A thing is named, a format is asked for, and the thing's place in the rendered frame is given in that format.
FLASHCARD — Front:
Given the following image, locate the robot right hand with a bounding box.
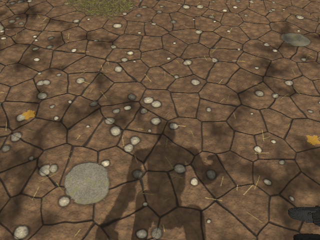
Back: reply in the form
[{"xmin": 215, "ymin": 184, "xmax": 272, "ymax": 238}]
[{"xmin": 288, "ymin": 205, "xmax": 320, "ymax": 240}]

